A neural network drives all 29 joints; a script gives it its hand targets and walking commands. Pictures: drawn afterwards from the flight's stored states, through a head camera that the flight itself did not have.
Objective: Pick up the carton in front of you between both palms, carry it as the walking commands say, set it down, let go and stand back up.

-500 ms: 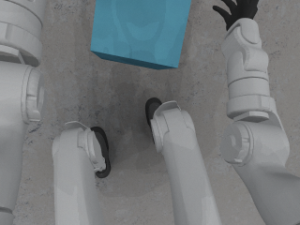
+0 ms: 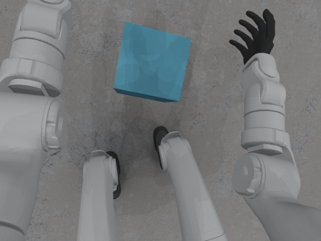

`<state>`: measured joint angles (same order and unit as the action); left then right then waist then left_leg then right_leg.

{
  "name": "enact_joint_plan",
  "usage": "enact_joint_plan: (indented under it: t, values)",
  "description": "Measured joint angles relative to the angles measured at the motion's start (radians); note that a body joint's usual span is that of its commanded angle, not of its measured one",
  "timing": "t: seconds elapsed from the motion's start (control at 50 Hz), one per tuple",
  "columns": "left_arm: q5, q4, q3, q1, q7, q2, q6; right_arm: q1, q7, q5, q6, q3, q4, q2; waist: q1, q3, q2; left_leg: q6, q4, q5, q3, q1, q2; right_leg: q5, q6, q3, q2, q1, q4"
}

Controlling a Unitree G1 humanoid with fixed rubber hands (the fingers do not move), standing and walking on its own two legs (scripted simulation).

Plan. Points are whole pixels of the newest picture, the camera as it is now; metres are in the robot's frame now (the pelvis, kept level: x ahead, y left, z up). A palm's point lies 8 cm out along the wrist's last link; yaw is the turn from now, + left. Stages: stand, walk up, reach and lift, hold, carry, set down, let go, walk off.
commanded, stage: set down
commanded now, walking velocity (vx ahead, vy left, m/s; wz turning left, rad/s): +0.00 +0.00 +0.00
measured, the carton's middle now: (148, 70) +0.49 -0.10 -0.44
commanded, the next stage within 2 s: let go in 0.12 s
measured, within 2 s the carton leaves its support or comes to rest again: neither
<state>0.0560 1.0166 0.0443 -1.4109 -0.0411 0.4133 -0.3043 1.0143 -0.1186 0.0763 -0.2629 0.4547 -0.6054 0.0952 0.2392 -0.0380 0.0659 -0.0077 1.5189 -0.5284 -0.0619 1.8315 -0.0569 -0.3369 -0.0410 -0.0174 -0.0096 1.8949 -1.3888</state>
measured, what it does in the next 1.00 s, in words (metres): rises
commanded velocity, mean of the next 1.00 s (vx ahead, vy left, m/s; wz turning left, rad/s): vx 0.00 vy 0.00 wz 0.00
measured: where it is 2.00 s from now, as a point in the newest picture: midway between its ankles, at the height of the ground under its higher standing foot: (139, 169)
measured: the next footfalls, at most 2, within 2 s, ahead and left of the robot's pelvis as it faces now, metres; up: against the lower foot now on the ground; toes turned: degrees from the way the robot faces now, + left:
none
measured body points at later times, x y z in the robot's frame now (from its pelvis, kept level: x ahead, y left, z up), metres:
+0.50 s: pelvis +0.03 -0.02 +0.13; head +0.28 -0.01 +0.50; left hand +0.48 +0.13 +0.01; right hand +0.39 -0.26 +0.02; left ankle +0.05 +0.12 -0.53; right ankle +0.12 -0.13 -0.53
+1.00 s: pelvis +0.10 -0.02 +0.20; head +0.20 +0.00 +0.64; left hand +0.36 +0.18 +0.10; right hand +0.27 -0.25 +0.12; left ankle +0.05 +0.12 -0.53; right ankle +0.12 -0.13 -0.53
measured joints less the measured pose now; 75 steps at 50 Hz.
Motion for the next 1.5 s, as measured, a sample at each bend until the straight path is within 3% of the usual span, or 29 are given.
enact_joint_plan:
  t: [0.24,0.32,0.42,0.5,0.6,0.78,0.94,1.26,1.5]
  values:
    - [0.068,0.009,0.099,0.087,-0.005,-0.058,0.032,-0.083,0.056,-0.081,0.030,0.018,0.000,-0.024,-0.014,-0.038,-0.002,-0.002,-0.288,0.103,-0.001,-0.206,-0.005,0.085,0.005,-0.010,0.010,-0.208,0.271]
    - [0.109,-0.073,0.156,0.226,0.030,-0.128,0.057,-0.193,0.102,-0.123,0.055,-0.015,0.033,-0.037,-0.030,-0.055,-0.013,-0.009,-0.384,0.134,-0.007,-0.295,-0.008,0.105,0.014,-0.009,0.016,-0.293,0.352]
    - [0.140,-0.235,0.204,0.488,0.110,-0.239,0.091,-0.382,0.170,-0.156,0.085,-0.099,0.079,-0.027,-0.052,-0.054,-0.035,-0.020,-0.503,0.166,-0.020,-0.454,-0.012,0.119,0.028,-0.002,0.023,-0.444,0.445]
    - [0.128,-0.352,0.199,0.695,0.162,-0.299,0.114,-0.522,0.214,-0.152,0.110,-0.179,0.096,0.011,-0.067,-0.029,-0.057,-0.027,-0.592,0.185,-0.029,-0.611,-0.009,0.125,0.039,0.004,0.024,-0.595,0.514]
    - [0.091,-0.418,0.170,0.891,0.181,-0.322,0.155,-0.684,0.244,-0.121,0.148,-0.277,0.107,0.065,-0.084,0.007,-0.075,-0.032,-0.683,0.191,-0.036,-0.818,0.005,0.122,0.050,0.010,0.015,-0.794,0.587]
    - [0.041,-0.396,0.111,1.139,0.146,-0.292,0.253,-0.986,0.221,-0.055,0.208,-0.414,0.182,0.109,-0.097,0.029,-0.086,-0.030,-0.805,0.168,-0.024,-1.142,0.041,0.098,0.059,-0.002,-0.017,-1.101,0.689]
    - [0.026,-0.432,0.080,1.336,0.103,-0.272,0.286,-1.189,0.195,-0.034,0.215,-0.465,0.260,0.107,-0.120,0.061,-0.098,-0.019,-0.920,0.169,-0.013,-1.386,0.054,0.097,0.052,-0.015,-0.026,-1.340,0.798]
    - [-0.049,-0.559,0.000,1.628,0.007,-0.206,0.260,-1.238,0.187,-0.073,0.206,-0.415,0.169,0.114,-0.232,0.069,-0.041,0.031,-1.092,0.200,0.007,-1.699,0.036,0.137,0.010,-0.040,0.000,-1.665,0.996]
    - [-0.081,-0.531,-0.035,1.641,0.022,-0.204,0.245,-1.234,0.141,-0.096,0.092,-0.414,0.198,0.135,-0.241,0.068,-0.036,0.025,-1.051,0.180,0.016,-1.741,0.037,0.106,0.016,-0.046,-0.005,-1.692,0.929]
